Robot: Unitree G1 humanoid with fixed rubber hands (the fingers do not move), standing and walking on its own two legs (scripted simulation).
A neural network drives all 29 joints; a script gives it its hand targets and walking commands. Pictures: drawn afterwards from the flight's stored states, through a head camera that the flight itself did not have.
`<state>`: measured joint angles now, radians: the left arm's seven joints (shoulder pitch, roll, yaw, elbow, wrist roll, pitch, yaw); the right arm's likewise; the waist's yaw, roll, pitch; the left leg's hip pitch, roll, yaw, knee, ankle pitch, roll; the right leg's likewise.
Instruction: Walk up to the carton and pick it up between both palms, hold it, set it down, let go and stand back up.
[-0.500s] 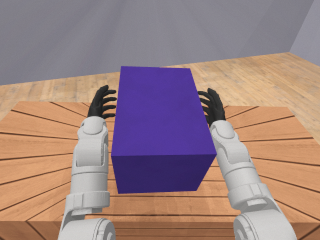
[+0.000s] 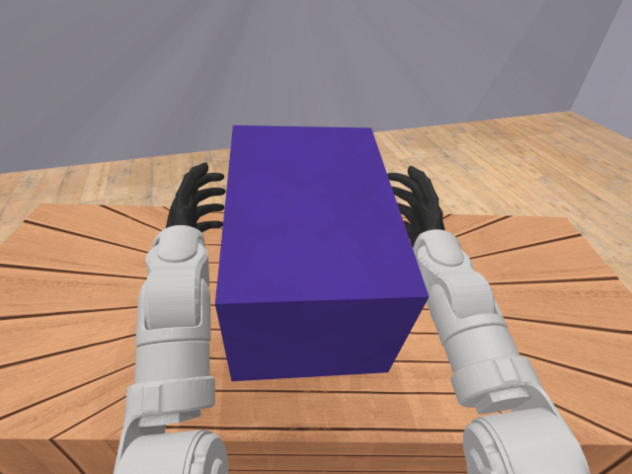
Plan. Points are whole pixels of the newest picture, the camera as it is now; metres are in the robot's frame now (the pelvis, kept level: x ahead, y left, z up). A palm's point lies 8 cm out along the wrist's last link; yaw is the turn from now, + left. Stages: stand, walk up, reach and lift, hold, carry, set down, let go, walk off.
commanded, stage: hold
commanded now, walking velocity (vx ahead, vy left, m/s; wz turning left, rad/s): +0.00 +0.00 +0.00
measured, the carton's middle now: (307, 243) +0.39 -0.01 +0.14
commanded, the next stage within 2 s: none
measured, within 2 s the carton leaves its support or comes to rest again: neither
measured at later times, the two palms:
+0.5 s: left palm (177, 224) +0.36 +0.14 +0.21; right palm (422, 221) +0.36 -0.15 +0.19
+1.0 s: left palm (174, 226) +0.36 +0.14 +0.20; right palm (419, 221) +0.36 -0.15 +0.19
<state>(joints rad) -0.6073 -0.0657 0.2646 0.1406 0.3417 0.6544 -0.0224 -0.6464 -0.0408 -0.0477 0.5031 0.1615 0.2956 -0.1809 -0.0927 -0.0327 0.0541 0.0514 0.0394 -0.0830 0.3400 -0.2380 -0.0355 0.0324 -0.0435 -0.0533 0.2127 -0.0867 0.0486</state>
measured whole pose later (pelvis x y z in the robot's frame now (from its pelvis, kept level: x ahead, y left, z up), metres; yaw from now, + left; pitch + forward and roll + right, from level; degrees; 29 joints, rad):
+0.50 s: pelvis -0.01 +0.00 +0.00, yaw +1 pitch -9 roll -1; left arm -0.65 -0.06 0.30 0.17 0.35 0.68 -0.04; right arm -0.70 -0.04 -0.06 0.54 0.15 0.32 -0.18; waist -0.08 -0.04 0.04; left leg 0.05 0.04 -0.09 0.33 -0.22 -0.04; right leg 0.02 -0.04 -0.06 0.22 -0.09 0.04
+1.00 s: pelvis +0.00 +0.00 +0.00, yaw +1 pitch -9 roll -1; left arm -0.64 -0.06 0.29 0.15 0.36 0.68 -0.05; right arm -0.69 -0.04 -0.05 0.53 0.16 0.32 -0.18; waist -0.09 -0.04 0.04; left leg 0.04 0.04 -0.08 0.34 -0.22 -0.04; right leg 0.03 -0.04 -0.06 0.22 -0.09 0.04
